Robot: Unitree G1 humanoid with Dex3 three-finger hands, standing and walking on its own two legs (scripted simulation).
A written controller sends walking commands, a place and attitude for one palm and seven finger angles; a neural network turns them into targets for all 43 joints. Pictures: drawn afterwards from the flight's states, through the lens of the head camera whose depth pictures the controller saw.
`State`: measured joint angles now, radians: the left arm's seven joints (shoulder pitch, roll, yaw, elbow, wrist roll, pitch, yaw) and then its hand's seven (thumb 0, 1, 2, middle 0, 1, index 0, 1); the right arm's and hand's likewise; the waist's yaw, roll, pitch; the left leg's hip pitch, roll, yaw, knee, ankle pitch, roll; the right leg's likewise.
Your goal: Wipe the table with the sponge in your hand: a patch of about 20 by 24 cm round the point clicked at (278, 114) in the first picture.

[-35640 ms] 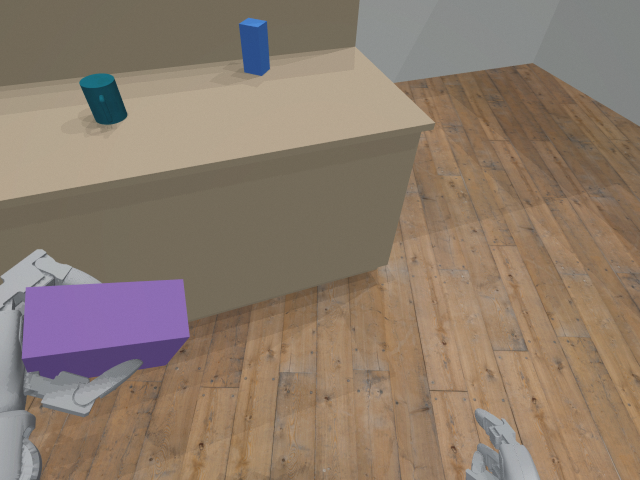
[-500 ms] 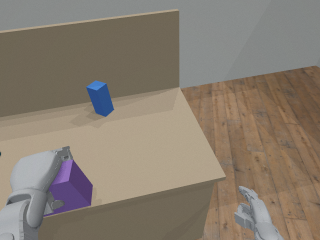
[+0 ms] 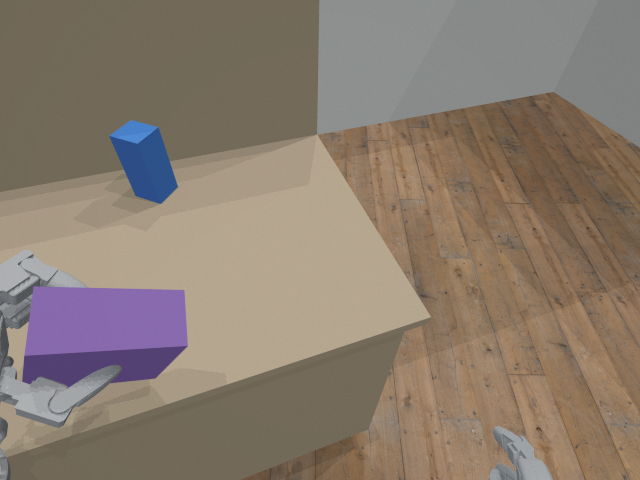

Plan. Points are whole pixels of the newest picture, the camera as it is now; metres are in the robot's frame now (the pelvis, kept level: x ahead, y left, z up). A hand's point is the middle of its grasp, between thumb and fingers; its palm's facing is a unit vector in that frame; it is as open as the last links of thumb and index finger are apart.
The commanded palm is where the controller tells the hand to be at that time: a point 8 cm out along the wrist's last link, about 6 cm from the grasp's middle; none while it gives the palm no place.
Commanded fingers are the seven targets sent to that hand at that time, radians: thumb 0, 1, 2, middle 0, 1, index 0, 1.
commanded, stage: step back with the hand held close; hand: left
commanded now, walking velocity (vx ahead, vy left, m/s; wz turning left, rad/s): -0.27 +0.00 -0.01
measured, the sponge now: (127, 339) +0.23 +0.21 +0.13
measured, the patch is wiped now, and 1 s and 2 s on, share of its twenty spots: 1.00 1.00 1.00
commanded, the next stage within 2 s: stop stepping back and stand still in 0.88 s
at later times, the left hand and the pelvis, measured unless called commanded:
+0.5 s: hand (32, 407) +0.15 +0.24 +0.16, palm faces +0.37 -0.87 -0.34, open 9.9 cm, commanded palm +0.09 +0.29 +0.19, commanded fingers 0.00 0.10 1.30 -1.20 -1.60 -1.20 -1.60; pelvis -0.05 +0.00 +0.00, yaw +4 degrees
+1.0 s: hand out of the picture +0.00 +0.19 +0.16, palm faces +0.34 -0.85 -0.40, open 9.9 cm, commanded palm -0.06 +0.24 +0.19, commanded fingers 0.00 0.10 1.30 -1.20 -1.60 -1.20 -1.60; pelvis -0.21 -0.04 +0.01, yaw +1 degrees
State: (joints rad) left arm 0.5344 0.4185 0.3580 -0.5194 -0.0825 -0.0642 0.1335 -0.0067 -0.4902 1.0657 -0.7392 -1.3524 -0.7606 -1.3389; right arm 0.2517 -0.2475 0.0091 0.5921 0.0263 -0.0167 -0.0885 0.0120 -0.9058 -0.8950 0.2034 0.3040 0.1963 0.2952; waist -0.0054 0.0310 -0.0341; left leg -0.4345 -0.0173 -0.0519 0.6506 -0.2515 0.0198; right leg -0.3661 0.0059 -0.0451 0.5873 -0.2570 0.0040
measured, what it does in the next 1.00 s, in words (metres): walks backwards: left foot, then right foot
